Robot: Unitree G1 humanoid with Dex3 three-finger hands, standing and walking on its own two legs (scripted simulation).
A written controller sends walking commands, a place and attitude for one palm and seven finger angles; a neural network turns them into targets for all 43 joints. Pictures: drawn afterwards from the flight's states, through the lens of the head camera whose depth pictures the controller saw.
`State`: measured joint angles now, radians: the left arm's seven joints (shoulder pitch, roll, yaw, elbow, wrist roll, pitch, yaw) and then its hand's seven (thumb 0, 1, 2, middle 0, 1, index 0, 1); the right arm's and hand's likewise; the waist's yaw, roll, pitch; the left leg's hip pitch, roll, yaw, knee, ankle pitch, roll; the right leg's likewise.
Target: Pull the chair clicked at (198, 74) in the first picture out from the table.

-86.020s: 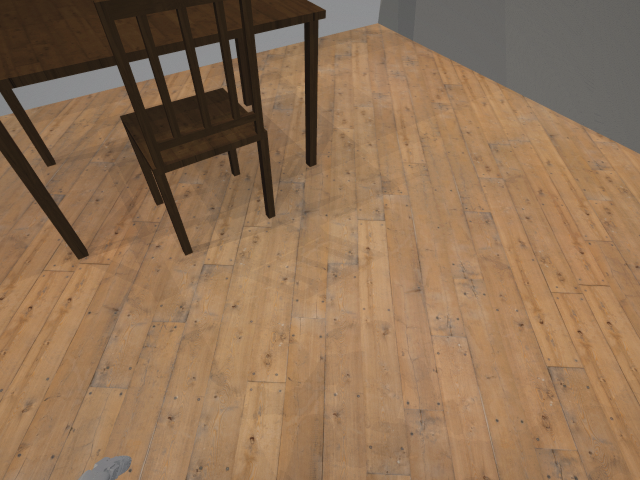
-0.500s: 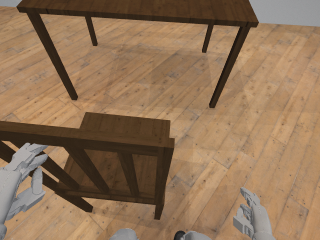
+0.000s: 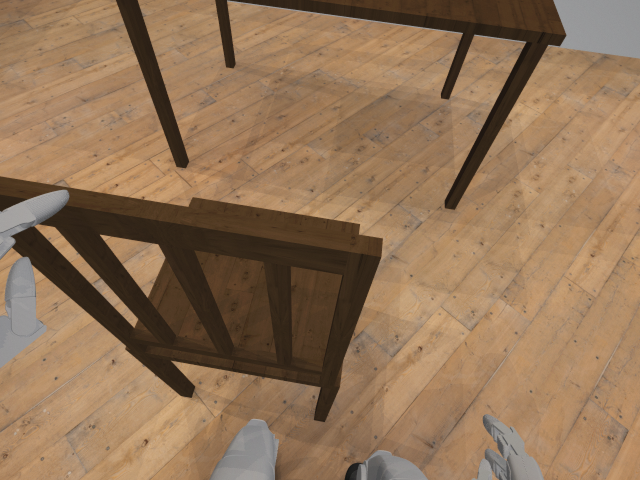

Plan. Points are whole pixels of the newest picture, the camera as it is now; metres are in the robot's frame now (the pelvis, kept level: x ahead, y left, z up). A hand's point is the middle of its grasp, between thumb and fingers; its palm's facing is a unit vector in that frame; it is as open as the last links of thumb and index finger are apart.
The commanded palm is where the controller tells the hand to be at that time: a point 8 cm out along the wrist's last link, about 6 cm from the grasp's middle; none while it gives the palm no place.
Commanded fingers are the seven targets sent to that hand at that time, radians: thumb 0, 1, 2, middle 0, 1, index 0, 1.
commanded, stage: step back with the hand held close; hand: left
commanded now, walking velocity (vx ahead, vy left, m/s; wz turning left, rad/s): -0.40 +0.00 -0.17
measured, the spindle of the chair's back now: (206, 309) +0.31 +0.19 -0.04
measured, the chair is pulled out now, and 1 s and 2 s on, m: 0.64 0.64 0.64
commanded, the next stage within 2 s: stop stepping back and stand still in 0.30 s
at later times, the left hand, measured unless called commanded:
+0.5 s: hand out of the picture +0.14 +0.30 +0.22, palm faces +0.26 -0.87 -0.41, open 7.4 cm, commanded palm +0.09 +0.36 +0.20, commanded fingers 0.00 0.90 0.90 -0.20 -0.30 -0.20 -0.30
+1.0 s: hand out of the picture +0.09 +0.33 +0.19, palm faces +0.24 -0.89 -0.38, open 7.4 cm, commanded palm +0.01 +0.39 +0.20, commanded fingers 0.00 0.90 0.90 -0.20 -0.30 -0.20 -0.30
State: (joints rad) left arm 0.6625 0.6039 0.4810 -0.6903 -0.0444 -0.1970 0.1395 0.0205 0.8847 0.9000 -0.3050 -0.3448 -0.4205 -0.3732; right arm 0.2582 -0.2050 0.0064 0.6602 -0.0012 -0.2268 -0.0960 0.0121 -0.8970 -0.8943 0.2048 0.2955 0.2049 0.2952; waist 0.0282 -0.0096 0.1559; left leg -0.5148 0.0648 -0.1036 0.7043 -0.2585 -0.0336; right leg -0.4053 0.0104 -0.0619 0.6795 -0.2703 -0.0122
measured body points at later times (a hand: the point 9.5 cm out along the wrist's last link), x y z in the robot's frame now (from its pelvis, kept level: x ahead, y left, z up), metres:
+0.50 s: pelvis -0.09 +0.08 +0.02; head -0.01 +0.15 +0.46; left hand +0.12 +0.34 +0.24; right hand +0.05 -0.16 -0.05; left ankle +0.06 +0.17 -0.71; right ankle -0.19 -0.08 -0.61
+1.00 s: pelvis -0.18 +0.13 +0.00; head -0.17 +0.16 +0.45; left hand +0.07 +0.38 +0.21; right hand -0.09 -0.15 -0.06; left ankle -0.08 +0.19 -0.71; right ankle -0.23 -0.01 -0.66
